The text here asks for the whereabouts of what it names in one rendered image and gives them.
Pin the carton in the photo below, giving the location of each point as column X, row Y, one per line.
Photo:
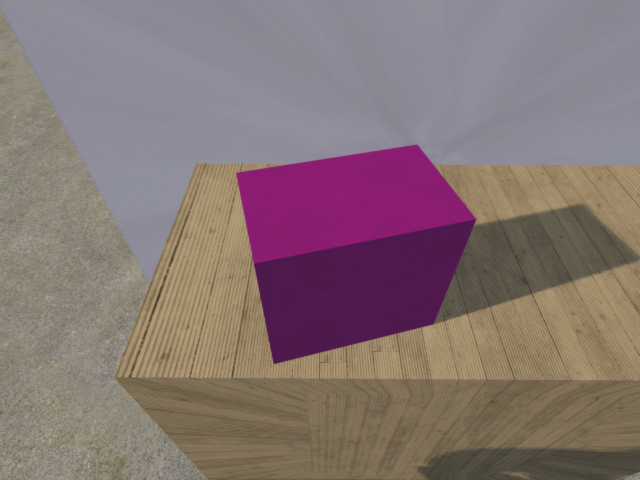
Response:
column 351, row 248

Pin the pedestal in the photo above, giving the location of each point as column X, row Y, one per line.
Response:
column 531, row 370

